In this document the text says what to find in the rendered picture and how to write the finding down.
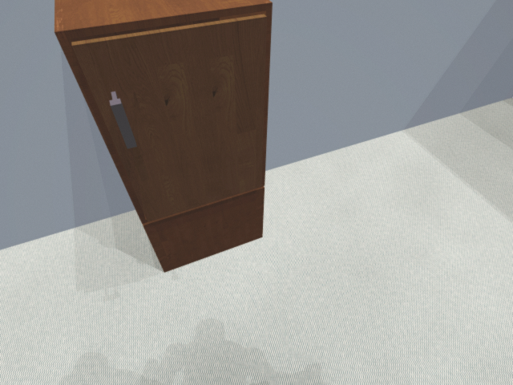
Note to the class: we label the cupboard door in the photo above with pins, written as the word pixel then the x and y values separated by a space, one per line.
pixel 194 97

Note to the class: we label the handle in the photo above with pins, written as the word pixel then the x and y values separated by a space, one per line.
pixel 122 121

